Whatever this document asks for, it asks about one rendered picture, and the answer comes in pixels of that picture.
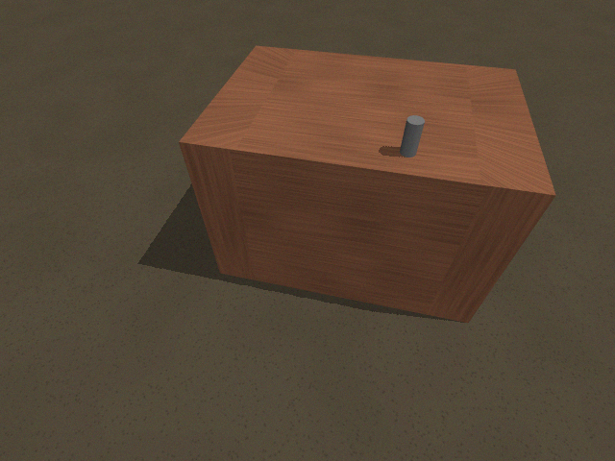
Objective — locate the can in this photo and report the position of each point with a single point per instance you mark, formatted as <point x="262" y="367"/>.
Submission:
<point x="412" y="135"/>

